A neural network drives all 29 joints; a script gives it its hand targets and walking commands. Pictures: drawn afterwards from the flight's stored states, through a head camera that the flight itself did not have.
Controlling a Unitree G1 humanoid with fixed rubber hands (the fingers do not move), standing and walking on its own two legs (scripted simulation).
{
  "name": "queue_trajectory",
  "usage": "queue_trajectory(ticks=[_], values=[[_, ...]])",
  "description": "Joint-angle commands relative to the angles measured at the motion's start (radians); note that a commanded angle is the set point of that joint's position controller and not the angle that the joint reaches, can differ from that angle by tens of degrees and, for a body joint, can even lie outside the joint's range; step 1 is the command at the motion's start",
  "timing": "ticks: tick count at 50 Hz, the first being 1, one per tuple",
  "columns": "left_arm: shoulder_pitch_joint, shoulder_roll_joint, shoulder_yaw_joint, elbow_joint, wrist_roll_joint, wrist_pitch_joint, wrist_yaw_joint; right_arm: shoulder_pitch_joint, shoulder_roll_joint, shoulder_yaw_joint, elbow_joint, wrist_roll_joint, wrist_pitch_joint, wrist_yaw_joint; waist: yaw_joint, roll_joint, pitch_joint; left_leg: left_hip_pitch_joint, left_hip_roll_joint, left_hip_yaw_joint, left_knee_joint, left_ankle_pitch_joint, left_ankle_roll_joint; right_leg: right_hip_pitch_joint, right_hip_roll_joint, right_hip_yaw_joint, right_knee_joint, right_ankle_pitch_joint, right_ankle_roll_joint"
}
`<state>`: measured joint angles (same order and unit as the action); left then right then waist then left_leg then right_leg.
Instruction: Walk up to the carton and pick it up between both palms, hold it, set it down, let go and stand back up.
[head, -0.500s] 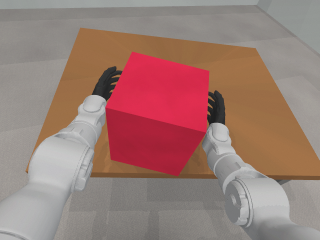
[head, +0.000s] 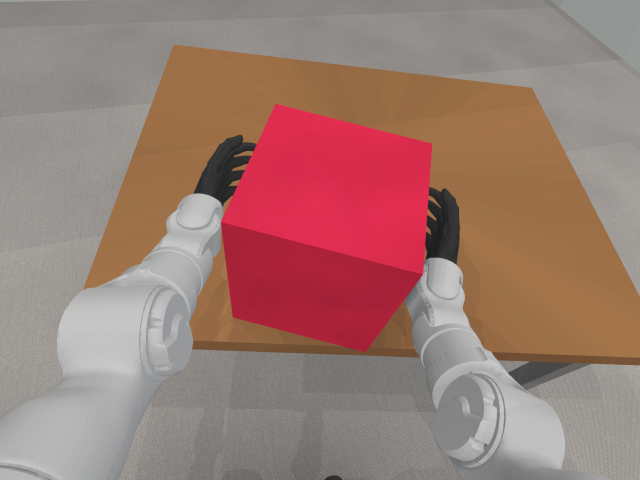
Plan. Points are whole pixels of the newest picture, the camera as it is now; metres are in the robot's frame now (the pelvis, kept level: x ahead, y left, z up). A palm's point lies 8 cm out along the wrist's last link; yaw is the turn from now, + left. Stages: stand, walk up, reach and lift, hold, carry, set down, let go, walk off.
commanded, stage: reach and lift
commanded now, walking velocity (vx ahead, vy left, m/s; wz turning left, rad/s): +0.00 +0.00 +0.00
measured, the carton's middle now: (324, 237) +0.44 -0.05 +0.01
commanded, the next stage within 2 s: none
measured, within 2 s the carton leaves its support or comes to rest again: leaves its support in 1.30 s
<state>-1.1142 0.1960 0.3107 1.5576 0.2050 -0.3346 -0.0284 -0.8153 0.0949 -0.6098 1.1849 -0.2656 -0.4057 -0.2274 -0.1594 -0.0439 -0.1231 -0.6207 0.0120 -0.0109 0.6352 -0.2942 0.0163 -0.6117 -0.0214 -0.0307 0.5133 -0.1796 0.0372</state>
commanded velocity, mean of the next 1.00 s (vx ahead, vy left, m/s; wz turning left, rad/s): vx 0.00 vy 0.00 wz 0.00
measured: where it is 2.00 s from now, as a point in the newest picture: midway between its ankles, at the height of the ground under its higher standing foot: outside the picture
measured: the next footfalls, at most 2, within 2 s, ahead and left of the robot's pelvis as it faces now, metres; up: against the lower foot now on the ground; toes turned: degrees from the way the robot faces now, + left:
none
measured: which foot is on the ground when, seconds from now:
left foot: down 0.00-1.00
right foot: down 0.00-1.00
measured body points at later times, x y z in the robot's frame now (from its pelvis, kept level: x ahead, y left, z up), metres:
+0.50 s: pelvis +0.02 -0.01 +0.02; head +0.10 +0.02 +0.46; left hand +0.48 +0.10 +0.06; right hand +0.39 -0.19 +0.04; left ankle +0.00 +0.10 -0.72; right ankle +0.03 -0.15 -0.72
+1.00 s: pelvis +0.03 -0.01 +0.02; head +0.09 +0.03 +0.46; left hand +0.47 +0.11 +0.06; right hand +0.39 -0.19 +0.05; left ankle +0.00 +0.10 -0.72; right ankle +0.03 -0.15 -0.72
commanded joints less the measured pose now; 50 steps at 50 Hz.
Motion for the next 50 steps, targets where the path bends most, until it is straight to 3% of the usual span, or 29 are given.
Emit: queue_trajectory(ticks=[1,3,7,10,11,13,21,24,26,31,35,40,44,48,50], values=[[-0.288,-0.546,0.059,-0.027,0.231,-0.054,-0.156,-0.340,0.549,0.146,0.008,-0.257,-0.049,0.190,0.017,0.181,-0.403,0.342,-0.001,0.047,-0.094,0.459,-0.089,0.357,0.030,-0.064,-0.052,0.365,-0.053],[-0.247,-0.567,0.069,-0.037,0.259,-0.035,-0.159,-0.315,0.527,0.130,0.012,-0.278,-0.052,0.202,0.020,0.209,-0.345,0.403,0.014,0.038,-0.101,0.519,-0.106,0.316,0.045,-0.079,-0.076,0.328,-0.061],[-0.209,-0.597,0.053,-0.079,0.268,-0.025,-0.157,-0.268,0.540,0.156,0.012,-0.288,-0.070,0.200,0.027,0.184,-0.321,0.455,0.016,0.047,-0.121,0.580,-0.113,0.333,0.051,-0.085,-0.118,0.329,-0.060],[-0.175,-0.573,0.070,-0.076,0.264,-0.022,-0.168,-0.251,0.571,0.194,0.008,-0.286,-0.080,0.187,0.049,0.118,-0.298,0.385,0.007,0.065,-0.139,0.548,-0.096,0.431,0.039,-0.065,-0.115,0.420,-0.049],[-0.157,-0.580,0.065,-0.075,0.256,-0.017,-0.170,-0.234,0.569,0.200,0.002,-0.278,-0.080,0.178,0.038,0.100,-0.292,0.373,0.006,0.060,-0.150,0.534,-0.094,0.469,0.038,-0.058,-0.119,0.455,-0.043],[-0.140,-0.573,0.065,-0.096,0.263,-0.018,-0.175,-0.218,0.579,0.217,-0.004,-0.274,-0.088,0.167,0.047,0.086,-0.272,0.334,-0.001,0.066,-0.160,0.510,-0.086,0.520,0.030,-0.048,-0.116,0.503,-0.035],[-0.137,-0.586,0.070,-0.162,0.299,0.019,-0.178,-0.222,0.567,0.202,-0.028,-0.280,-0.102,0.138,0.043,0.094,-0.260,0.307,-0.004,0.080,-0.200,0.403,-0.070,0.538,0.026,-0.048,-0.146,0.446,-0.035],[-0.122,-0.584,0.086,-0.179,0.316,0.035,-0.179,-0.232,0.566,0.218,-0.055,-0.265,-0.109,0.133,0.063,0.099,-0.248,0.299,-0.004,0.088,-0.207,0.376,-0.066,0.566,0.024,-0.047,-0.152,0.429,-0.036],[-0.113,-0.600,0.074,-0.207,0.315,0.039,-0.177,-0.212,0.560,0.203,-0.043,-0.268,-0.114,0.129,0.041,0.099,-0.255,0.303,-0.004,0.089,-0.215,0.374,-0.068,0.569,0.027,-0.049,-0.158,0.433,-0.036],[-0.115,-0.598,0.081,-0.242,0.329,0.044,-0.166,-0.228,0.563,0.210,-0.055,-0.271,-0.123,0.128,0.064,0.096,-0.283,0.292,-0.006,0.102,-0.221,0.363,-0.063,0.575,0.027,-0.050,-0.169,0.408,-0.037],[-0.105,-0.612,0.071,-0.245,0.337,0.052,-0.158,-0.228,0.560,0.196,-0.061,-0.275,-0.127,0.129,0.056,0.089,-0.261,0.304,-0.006,0.102,-0.222,0.379,-0.066,0.565,0.033,-0.061,-0.185,0.390,-0.042],[-0.102,-0.641,0.036,-0.298,0.326,0.040,-0.133,-0.248,0.556,0.255,-0.075,-0.231,-0.164,0.133,0.080,0.133,-0.348,0.396,0.002,0.094,-0.200,0.537,-0.090,0.560,0.049,-0.068,-0.184,0.463,-0.052],[-0.088,-0.664,0.000,-0.320,0.303,0.032,-0.114,-0.260,0.541,0.297,-0.083,-0.208,-0.168,0.140,0.097,0.130,-0.369,0.422,0.003,0.093,-0.192,0.615,-0.103,0.576,0.060,-0.078,-0.182,0.483,-0.051],[-0.051,-0.700,-0.065,-0.337,0.266,0.047,-0.098,-0.249,0.512,0.347,-0.109,-0.172,-0.157,0.152,0.094,0.137,-0.366,0.504,0.009,0.080,-0.202,0.663,-0.112,0.587,0.073,-0.091,-0.196,0.474,-0.057],[-0.065,-0.697,-0.090,-0.350,0.238,0.043,-0.100,-0.253,0.515,0.360,-0.113,-0.166,-0.152,0.148,0.082,0.115,-0.364,0.494,0.007,0.077,-0.202,0.650,-0.107,0.589,0.073,-0.084,-0.199,0.491,-0.056]])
